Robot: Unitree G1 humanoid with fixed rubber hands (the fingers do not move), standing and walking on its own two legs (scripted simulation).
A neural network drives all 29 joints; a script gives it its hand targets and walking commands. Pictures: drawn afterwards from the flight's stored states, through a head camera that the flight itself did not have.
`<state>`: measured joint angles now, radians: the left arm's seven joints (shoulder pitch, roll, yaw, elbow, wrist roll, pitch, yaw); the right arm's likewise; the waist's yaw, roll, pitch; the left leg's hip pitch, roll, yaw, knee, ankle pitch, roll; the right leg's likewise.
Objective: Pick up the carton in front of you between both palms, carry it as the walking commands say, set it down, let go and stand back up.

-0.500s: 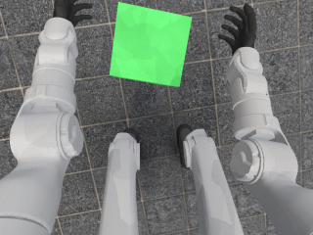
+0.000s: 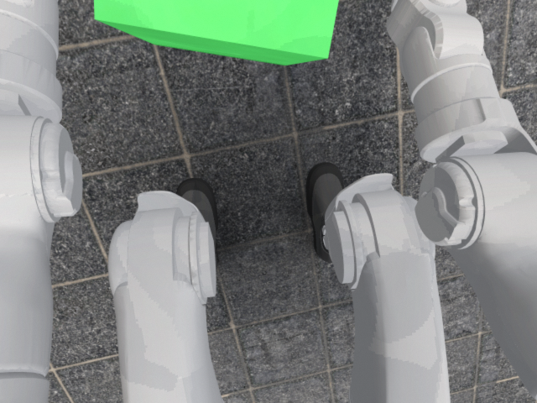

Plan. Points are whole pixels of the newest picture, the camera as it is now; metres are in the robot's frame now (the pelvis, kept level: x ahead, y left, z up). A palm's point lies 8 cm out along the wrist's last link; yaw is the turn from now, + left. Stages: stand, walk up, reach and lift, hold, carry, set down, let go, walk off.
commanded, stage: reach and lift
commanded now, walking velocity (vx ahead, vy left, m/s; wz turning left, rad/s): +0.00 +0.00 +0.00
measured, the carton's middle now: out of the picture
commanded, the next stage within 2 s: none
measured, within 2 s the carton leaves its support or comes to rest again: leaves its support in 0.82 s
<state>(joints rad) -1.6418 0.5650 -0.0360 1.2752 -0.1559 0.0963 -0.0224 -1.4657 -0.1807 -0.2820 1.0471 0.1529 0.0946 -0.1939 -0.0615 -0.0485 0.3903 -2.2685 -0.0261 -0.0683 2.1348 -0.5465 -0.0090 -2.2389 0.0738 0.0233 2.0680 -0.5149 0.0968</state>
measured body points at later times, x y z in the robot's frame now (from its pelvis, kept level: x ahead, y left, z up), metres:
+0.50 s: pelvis +0.00 +0.00 -0.01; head +0.38 +0.05 +0.22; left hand +0.58 +0.20 -0.20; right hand +0.55 -0.12 -0.19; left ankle +0.11 +0.12 -0.36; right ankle +0.13 -0.13 -0.36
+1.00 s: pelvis +0.02 +0.00 -0.01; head +0.35 +0.06 +0.28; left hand +0.56 +0.20 -0.16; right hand +0.56 -0.11 -0.14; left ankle +0.11 +0.12 -0.36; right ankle +0.13 -0.14 -0.35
